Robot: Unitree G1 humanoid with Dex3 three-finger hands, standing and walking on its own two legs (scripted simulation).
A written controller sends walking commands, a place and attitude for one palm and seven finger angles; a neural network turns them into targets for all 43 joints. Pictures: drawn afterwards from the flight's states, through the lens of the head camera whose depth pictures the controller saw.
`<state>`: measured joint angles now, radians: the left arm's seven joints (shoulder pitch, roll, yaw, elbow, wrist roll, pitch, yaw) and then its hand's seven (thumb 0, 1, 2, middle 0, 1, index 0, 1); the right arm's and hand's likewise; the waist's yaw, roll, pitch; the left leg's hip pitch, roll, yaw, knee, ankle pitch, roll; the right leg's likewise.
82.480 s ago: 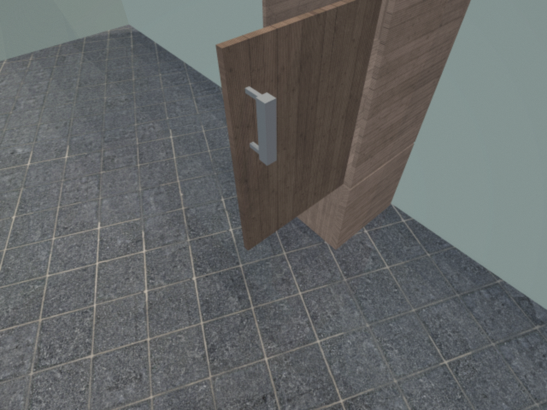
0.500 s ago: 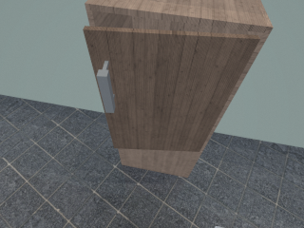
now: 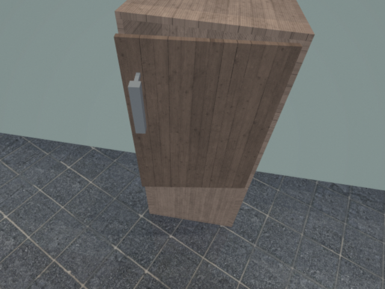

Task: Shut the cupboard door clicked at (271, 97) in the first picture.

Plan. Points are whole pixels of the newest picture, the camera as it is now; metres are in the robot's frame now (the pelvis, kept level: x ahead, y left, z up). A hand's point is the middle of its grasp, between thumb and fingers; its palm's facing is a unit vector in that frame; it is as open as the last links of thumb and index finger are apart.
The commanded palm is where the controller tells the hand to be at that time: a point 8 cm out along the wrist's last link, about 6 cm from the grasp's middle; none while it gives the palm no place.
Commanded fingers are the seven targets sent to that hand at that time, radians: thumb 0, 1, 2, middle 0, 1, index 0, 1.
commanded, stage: come to a stop and stand still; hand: left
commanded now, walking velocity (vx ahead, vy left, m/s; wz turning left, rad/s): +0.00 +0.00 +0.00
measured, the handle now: (139, 103) +0.52 +0.18 +0.10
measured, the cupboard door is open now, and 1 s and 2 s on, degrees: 9 9 9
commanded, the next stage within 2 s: look again from close up in 0.60 s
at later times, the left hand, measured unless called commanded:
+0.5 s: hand out of the picture -0.07 +0.22 -0.17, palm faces +0.04 -0.98 -0.20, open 7.4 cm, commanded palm none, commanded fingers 0.00 0.90 0.90 -0.20 -0.30 -0.20 -0.30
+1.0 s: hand out of the picture -0.04 +0.20 -0.17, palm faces +0.04 -0.99 -0.15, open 7.4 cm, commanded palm none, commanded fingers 0.00 0.90 0.90 -0.20 -0.30 -0.20 -0.30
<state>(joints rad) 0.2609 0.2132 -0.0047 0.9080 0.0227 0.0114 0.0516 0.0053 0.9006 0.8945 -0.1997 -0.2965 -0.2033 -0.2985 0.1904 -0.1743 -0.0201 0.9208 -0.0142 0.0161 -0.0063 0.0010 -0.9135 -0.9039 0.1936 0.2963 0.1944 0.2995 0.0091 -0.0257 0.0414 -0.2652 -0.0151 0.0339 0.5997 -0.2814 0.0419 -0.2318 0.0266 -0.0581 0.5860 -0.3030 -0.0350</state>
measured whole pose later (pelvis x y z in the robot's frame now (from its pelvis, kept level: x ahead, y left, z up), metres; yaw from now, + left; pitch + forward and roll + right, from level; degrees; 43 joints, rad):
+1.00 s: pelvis -0.02 +0.04 +0.01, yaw +2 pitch -1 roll -1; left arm 0.35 0.17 -0.02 1.06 0.03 -0.01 0.03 0.00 0.90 0.89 -0.20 -0.30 -0.20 -0.30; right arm 0.28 -0.14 0.00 1.08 -0.01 0.00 -0.02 0.00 -0.92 -0.90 0.20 0.30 0.20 0.30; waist 0.01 -0.04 0.01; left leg -0.26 -0.08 0.05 0.42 -0.15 0.10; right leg -0.24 0.00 0.02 0.45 -0.20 0.01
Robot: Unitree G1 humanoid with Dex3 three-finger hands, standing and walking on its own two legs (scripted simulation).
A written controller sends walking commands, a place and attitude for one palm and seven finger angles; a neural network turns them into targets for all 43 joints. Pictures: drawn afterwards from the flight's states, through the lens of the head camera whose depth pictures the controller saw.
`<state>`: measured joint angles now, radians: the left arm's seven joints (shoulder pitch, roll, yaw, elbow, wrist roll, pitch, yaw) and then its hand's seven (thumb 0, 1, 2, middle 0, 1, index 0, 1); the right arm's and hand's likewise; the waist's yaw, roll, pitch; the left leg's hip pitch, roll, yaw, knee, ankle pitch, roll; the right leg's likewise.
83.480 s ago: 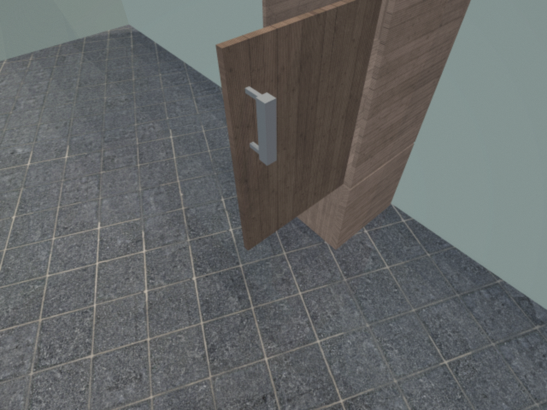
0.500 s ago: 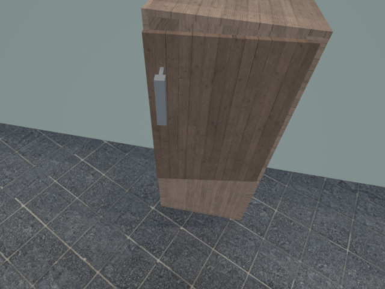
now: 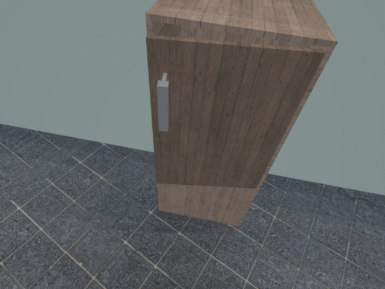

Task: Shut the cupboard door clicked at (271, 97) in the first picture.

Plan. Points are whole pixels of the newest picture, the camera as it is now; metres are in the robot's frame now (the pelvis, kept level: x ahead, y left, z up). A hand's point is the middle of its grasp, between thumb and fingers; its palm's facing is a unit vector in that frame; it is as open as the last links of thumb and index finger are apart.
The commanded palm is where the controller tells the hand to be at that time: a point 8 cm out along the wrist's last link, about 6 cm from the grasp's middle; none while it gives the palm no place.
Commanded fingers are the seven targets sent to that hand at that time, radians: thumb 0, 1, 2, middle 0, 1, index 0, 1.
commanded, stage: look again from close up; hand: left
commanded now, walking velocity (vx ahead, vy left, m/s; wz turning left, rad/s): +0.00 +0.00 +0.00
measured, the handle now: (164, 102) +0.54 +0.12 +0.09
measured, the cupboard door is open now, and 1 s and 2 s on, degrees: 9 9 9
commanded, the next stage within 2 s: shuffle to correct the standing spot in 0.16 s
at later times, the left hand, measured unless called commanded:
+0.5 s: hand out of the picture +0.05 +0.15 -0.18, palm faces -0.05 -0.99 -0.16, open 7.4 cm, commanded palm none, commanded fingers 0.00 0.90 0.90 -0.20 -0.30 -0.20 -0.30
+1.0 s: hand out of the picture +0.08 +0.09 -0.19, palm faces +0.06 -0.99 -0.12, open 7.4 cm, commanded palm none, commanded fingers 0.00 0.90 0.90 -0.20 -0.30 -0.20 -0.30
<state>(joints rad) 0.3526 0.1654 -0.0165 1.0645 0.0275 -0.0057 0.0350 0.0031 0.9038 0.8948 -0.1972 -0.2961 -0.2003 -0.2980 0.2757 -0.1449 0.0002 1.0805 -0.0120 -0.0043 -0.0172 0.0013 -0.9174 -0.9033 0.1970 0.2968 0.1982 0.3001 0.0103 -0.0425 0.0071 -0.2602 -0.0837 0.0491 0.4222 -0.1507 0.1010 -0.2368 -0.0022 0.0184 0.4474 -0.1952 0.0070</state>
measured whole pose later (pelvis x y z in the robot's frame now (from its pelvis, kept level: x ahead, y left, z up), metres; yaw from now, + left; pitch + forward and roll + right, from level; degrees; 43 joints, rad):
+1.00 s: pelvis +0.12 -0.05 -0.01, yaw +0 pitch -1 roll +0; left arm 0.34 0.13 -0.01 1.09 0.01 0.02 0.05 0.00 0.90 0.89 -0.20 -0.30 -0.20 -0.30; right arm 0.14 -0.12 0.00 1.03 0.00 -0.03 -0.05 0.00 -0.92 -0.90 0.19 0.30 0.20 0.30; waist 0.04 -0.07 0.08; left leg -0.26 -0.02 0.12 0.54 -0.27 0.07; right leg -0.18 0.00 -0.05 0.64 -0.48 0.00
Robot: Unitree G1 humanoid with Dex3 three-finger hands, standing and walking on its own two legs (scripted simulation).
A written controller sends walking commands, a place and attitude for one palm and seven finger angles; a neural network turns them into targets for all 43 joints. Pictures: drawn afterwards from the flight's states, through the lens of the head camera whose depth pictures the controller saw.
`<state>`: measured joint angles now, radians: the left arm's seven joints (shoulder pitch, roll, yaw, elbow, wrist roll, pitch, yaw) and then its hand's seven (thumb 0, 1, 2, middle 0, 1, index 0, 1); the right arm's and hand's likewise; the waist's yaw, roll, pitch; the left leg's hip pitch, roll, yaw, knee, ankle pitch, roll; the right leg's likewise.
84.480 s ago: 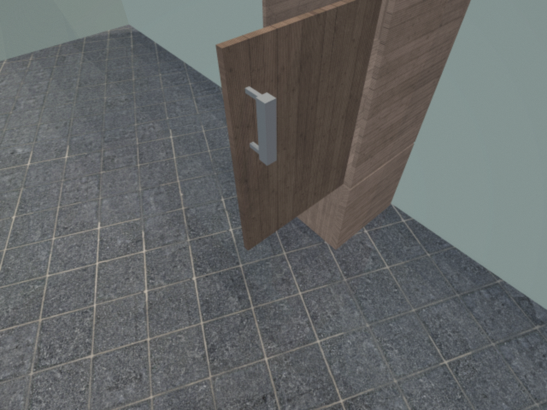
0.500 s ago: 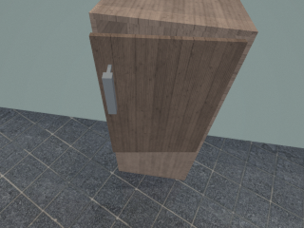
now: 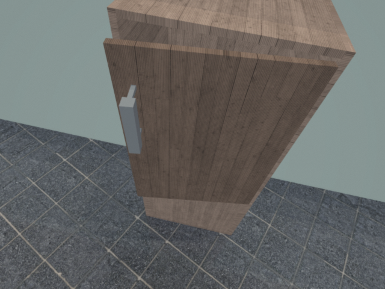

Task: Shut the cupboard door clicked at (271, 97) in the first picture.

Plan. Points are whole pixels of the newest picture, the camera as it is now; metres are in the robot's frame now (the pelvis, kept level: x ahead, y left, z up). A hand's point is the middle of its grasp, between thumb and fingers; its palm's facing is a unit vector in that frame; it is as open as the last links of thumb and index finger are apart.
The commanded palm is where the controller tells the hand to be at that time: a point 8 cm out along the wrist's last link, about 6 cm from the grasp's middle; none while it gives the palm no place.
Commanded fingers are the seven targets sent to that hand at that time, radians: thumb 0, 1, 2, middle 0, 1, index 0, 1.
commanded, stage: come to a stop and stand still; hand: left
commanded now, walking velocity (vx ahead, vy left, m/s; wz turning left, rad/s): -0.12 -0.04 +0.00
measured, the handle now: (134, 120) +0.42 +0.18 +0.10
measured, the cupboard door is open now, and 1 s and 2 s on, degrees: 9 9 9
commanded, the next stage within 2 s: look again from close up in 1.44 s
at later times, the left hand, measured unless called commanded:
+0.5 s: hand out of the picture +0.02 +0.16 -0.15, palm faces +0.00 -0.96 -0.30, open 7.4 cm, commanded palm none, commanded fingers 0.00 0.90 0.90 -0.20 -0.30 -0.20 -0.30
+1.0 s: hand out of the picture +0.00 +0.11 -0.17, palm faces +0.02 -0.98 -0.19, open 7.4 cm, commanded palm none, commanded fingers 0.00 0.90 0.90 -0.20 -0.30 -0.20 -0.30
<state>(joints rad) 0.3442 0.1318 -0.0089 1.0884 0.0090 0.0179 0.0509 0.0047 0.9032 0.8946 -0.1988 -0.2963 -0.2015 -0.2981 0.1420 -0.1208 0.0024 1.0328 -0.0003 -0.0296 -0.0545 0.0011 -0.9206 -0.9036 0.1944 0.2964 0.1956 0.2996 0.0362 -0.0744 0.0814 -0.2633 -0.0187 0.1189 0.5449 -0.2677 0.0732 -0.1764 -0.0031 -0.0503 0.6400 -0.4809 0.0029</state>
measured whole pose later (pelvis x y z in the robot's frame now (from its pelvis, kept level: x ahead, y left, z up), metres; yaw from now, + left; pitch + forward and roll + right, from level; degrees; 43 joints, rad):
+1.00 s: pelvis +0.01 -0.06 +0.01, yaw +1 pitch -1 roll +1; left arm 0.28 0.15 -0.02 1.10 0.01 -0.01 0.03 0.01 0.91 0.89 -0.20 -0.30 -0.20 -0.30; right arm 0.27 -0.15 0.01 1.12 -0.01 -0.01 -0.04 0.01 -0.93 -0.90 0.20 0.30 0.20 0.30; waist 0.00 0.00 0.04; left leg -0.21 0.05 0.07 0.44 -0.21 -0.03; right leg -0.14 0.04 -0.06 0.45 -0.30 -0.07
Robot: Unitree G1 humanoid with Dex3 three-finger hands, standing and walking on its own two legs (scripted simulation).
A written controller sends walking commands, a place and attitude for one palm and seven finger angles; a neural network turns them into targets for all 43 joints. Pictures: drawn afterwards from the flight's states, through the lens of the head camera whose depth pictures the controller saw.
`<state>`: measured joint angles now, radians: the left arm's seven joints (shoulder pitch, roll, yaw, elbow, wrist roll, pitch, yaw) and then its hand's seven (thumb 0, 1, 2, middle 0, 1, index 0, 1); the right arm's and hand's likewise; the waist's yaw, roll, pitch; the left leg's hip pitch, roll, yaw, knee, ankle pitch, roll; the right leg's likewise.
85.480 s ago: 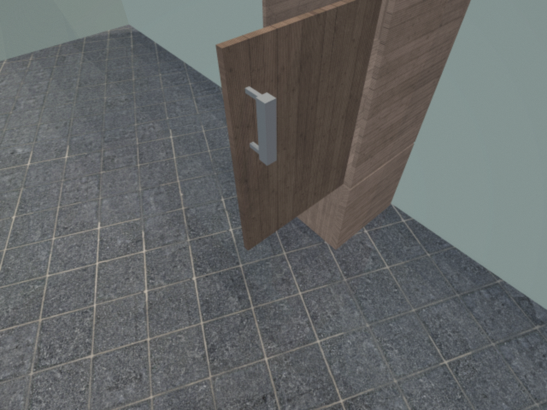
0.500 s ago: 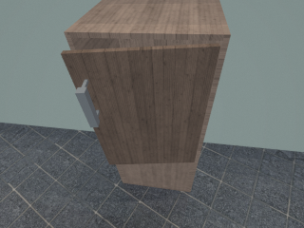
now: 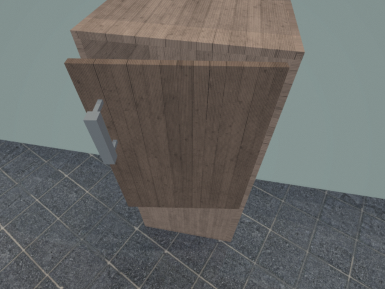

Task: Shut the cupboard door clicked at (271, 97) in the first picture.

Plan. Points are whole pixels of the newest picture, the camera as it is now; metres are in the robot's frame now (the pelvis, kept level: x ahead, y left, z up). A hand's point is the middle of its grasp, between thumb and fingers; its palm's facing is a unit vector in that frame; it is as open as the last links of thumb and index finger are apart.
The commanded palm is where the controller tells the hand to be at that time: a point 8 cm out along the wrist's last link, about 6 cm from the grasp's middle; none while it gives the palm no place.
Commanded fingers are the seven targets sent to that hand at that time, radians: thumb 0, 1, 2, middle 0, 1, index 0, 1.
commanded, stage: come to a stop and stand still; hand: left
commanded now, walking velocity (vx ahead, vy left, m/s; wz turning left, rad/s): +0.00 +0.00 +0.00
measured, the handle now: (105, 132) +0.41 +0.23 +0.09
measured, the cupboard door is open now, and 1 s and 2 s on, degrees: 9 9 9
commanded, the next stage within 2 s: look again from close up in 0.44 s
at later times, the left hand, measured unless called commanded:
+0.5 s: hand out of the picture +0.02 +0.18 -0.17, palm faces +0.01 -0.98 -0.19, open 7.4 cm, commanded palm none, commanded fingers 0.00 0.90 0.90 -0.20 -0.30 -0.20 -0.30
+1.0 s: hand out of the picture +0.00 +0.18 -0.18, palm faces +0.02 -0.98 -0.17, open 7.4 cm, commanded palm none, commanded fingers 0.00 0.90 0.90 -0.20 -0.30 -0.20 -0.30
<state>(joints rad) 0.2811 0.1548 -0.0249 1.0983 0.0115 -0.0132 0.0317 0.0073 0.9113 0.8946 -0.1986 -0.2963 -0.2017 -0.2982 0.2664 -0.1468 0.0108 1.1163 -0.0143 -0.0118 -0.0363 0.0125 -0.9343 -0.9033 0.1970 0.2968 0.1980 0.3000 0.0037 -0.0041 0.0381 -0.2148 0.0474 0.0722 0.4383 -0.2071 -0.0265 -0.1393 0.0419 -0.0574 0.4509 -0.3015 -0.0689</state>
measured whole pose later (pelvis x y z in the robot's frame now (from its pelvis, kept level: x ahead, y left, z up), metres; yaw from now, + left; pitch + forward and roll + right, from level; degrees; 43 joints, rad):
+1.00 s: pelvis +0.01 +0.02 +0.00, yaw +0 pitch -1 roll +1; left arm 0.29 0.15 -0.02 1.12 0.01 -0.01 0.03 0.00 0.90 0.89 -0.20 -0.30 -0.20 -0.30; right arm 0.27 -0.13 0.01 1.16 -0.01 -0.02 -0.04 0.00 -0.92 -0.90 0.20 0.30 0.20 0.30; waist 0.01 -0.02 0.05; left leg -0.16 0.02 0.08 0.39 -0.21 -0.01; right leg -0.08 0.02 -0.05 0.40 -0.29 -0.04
